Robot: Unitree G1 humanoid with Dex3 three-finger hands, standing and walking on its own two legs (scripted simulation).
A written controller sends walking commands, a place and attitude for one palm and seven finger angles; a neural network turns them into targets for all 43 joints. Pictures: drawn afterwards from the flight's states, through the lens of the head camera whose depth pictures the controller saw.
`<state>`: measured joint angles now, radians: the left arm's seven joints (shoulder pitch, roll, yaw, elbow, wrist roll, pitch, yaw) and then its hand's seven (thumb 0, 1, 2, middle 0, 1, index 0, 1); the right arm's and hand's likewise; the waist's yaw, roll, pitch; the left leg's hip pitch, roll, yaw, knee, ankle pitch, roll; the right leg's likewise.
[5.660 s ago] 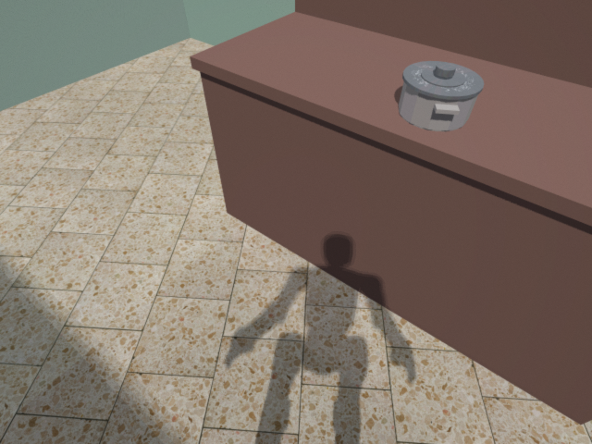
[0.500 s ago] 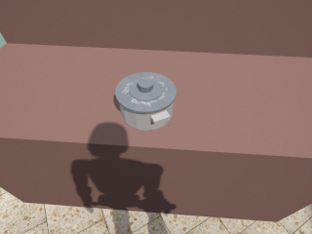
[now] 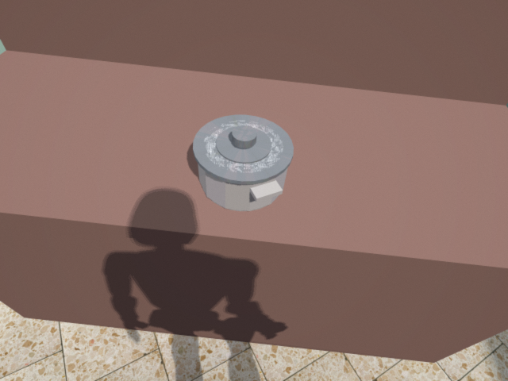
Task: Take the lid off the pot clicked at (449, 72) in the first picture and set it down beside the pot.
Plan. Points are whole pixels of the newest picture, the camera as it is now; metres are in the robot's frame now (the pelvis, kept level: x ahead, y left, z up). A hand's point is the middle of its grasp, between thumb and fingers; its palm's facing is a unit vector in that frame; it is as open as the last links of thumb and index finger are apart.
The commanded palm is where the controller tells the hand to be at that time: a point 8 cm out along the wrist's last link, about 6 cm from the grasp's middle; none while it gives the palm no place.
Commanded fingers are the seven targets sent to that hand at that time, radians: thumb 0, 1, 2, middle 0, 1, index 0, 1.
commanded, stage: lift the closed hand beside the body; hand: left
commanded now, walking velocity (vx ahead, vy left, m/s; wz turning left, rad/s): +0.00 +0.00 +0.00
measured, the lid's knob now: (244, 136) +0.50 +0.07 +0.11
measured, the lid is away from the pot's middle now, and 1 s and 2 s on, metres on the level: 0.00 0.00 0.00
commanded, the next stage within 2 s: raise the hand higher, near the body in 0.72 s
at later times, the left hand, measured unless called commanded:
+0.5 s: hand out of the picture +0.09 +0.20 -0.03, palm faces +0.19 -0.95 -0.24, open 4.5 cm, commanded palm +0.05 +0.25 +0.00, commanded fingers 0.00 0.90 0.90 -1.12 -1.31 -1.12 -1.31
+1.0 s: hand out of the picture +0.09 +0.24 +0.04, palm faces +0.28 -0.88 -0.39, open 3.1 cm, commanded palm +0.04 +0.27 +0.08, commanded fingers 0.00 0.90 0.90 -1.30 -1.50 -1.30 -1.50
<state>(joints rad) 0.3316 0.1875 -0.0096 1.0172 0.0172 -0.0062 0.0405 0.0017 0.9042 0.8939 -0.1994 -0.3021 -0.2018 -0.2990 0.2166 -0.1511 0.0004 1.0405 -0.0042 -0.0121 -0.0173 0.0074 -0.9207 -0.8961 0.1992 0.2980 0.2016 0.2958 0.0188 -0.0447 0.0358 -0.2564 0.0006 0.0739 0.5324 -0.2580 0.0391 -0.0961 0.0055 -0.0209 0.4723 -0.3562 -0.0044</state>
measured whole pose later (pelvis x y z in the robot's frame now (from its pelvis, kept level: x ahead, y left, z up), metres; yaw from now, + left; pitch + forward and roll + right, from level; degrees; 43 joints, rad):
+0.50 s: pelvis -0.05 +0.00 +0.00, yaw +1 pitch -3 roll -1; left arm 0.54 0.22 0.04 0.07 -0.02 -0.05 0.06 0.01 0.90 0.89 -0.71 -0.86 -0.71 -0.86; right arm 0.15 -0.22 0.00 0.53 0.03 -0.09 -0.04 0.01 -0.91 -0.90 0.20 0.30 0.20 0.30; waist 0.02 0.02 0.00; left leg -0.27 0.00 0.05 0.48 -0.15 0.04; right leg -0.13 0.01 -0.05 0.46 -0.28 -0.01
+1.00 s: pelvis -0.04 +0.00 +0.01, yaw +1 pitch -5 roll -1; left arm 0.70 0.28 0.15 -0.24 -0.02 -0.08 0.08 0.01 0.89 0.89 -1.29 -1.49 -1.29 -1.49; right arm 0.23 -0.19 0.02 0.62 0.01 -0.13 -0.05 0.02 -0.90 -0.90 0.20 0.30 0.20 0.30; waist 0.05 0.05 0.03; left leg -0.21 -0.01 0.06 0.45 -0.16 0.05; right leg -0.05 0.00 -0.04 0.41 -0.28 0.00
